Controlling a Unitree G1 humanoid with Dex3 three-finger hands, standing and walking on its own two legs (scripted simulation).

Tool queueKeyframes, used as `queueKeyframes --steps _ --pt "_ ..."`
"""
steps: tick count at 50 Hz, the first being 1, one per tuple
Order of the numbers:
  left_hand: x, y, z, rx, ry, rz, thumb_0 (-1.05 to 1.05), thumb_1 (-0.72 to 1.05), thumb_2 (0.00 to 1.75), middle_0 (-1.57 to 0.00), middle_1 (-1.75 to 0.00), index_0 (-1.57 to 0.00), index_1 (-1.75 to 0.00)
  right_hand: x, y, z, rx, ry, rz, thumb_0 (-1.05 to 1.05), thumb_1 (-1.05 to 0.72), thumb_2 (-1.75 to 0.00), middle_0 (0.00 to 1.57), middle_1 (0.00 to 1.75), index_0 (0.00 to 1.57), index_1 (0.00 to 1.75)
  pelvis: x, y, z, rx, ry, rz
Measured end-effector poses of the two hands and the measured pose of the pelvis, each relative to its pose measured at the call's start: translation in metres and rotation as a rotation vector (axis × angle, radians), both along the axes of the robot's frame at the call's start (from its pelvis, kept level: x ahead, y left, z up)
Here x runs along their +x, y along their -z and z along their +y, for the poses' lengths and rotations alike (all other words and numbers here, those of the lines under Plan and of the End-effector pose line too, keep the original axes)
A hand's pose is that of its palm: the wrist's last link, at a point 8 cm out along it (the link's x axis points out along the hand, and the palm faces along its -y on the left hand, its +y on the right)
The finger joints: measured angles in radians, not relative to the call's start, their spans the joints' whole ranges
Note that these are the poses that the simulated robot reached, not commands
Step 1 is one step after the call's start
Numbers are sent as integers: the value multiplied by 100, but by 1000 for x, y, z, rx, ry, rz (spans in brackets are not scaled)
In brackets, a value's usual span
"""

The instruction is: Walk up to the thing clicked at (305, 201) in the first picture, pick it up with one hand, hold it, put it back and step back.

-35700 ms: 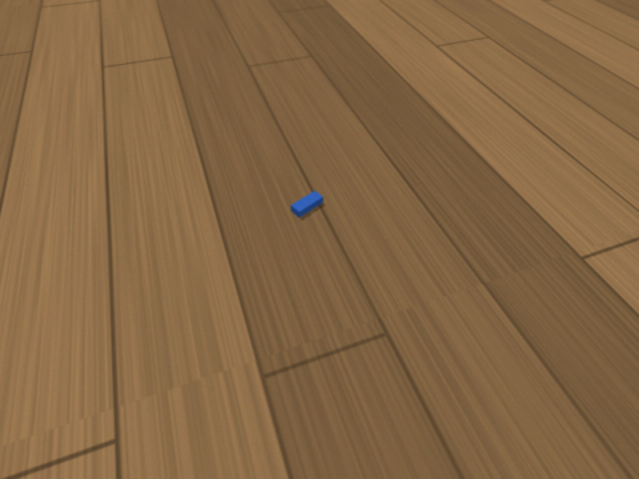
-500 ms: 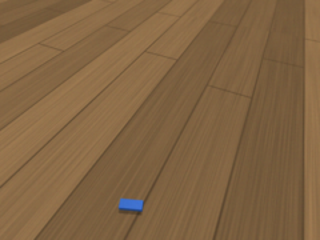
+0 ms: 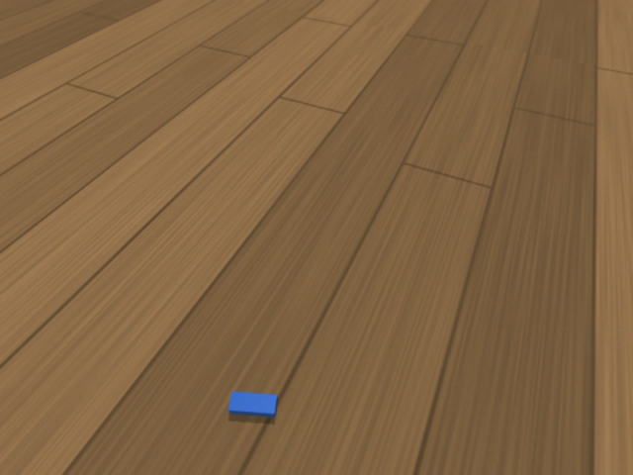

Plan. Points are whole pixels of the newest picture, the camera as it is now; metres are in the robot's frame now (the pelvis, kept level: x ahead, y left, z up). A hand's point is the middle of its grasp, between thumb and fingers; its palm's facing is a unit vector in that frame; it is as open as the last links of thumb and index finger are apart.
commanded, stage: stand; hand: left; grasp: from above
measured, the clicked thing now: (253, 404) +0.44 +0.21 -0.76
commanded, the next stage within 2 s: step back in 1.20 s
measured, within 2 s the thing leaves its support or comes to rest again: neither
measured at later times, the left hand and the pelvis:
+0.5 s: hand out of the picture +0.08 +0.23 -0.16, palm faces +0.02 -0.94 -0.34, open 7.4 cm; pelvis +0.01 -0.01 +0.00, yaw +0 degrees
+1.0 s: hand out of the picture +0.08 +0.23 -0.15, palm faces +0.00 -0.94 -0.34, open 7.4 cm; pelvis +0.01 -0.02 +0.00, yaw +0 degrees
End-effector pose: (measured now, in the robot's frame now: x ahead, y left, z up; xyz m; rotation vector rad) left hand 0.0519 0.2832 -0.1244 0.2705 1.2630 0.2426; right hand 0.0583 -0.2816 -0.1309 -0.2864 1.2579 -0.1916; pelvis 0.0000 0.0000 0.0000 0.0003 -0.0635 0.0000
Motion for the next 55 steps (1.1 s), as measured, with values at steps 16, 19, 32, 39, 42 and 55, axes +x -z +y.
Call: queueKeyframes --steps 16,19,32,39,42,55 --pt "15 -2 -6 1 7 -17 1 90 90 -20 -30 -20 -30 15 -3 -10 -7 -5 -19 0 -90 -90 20 30 20 30 7 -1 -7 -2 1 8" --pt "17 -3 -6 1 10 -19 1 90 90 -20 -30 -20 -30 17 -4 -11 -8 -6 -22 0 -90 -90 20 30 20 30 8 -1 -8 -2 3 10" --pt "22 -6 -4 12 19 -20 1 90 90 -20 -30 -20 -30 19 -4 -16 -8 -9 -23 0 -90 -90 20 30 20 30 10 -1 -11 0 7 14" --pt "27 -8 -5 17 29 -35 1 90 90 -20 -30 -20 -30 19 -4 -19 -8 -7 -29 0 -90 -90 20 30 20 30 9 -1 -12 2 10 13" --pt "27 -9 -6 17 33 -38 1 91 90 -20 -30 -20 -30 18 -4 -20 -7 -6 -27 0 -90 -90 20 30 20 30 9 -1 -13 2 9 14" --pt "24 -6 -10 13 41 -8 1 91 90 -20 -30 -21 -30 9 -3 -27 -9 1 11 0 -90 -90 20 30 20 30 12 -1 -18 1 9 25"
